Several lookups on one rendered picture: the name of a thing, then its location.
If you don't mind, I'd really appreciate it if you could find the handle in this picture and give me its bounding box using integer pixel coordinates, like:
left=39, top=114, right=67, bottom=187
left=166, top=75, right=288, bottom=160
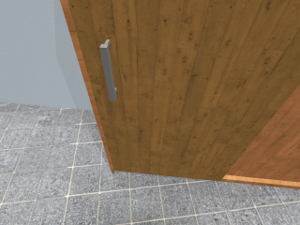
left=99, top=39, right=117, bottom=101

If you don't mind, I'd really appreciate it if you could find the wardrobe door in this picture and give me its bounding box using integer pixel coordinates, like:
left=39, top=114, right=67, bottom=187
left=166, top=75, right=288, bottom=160
left=226, top=84, right=300, bottom=183
left=67, top=0, right=300, bottom=181

